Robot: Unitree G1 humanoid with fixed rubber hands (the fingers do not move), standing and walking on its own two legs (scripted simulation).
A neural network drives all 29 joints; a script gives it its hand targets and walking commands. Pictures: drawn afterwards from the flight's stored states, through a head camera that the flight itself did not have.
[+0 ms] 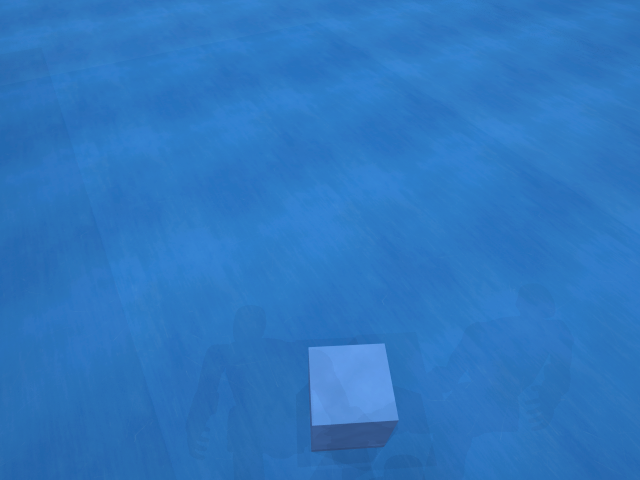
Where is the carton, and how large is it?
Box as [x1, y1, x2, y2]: [308, 343, 398, 451]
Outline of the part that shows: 384,343 308,347 308,382 311,451 376,447 384,445 398,420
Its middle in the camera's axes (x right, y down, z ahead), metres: +0.07 +0.45 +1.09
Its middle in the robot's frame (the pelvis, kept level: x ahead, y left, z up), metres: +0.45 -0.05 -0.64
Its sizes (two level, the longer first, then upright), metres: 0.210 0.200 0.250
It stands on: the floor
